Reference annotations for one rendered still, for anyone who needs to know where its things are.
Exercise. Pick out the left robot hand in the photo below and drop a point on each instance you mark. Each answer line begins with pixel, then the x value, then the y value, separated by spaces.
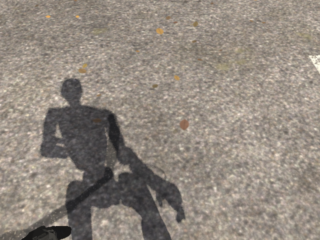
pixel 49 233

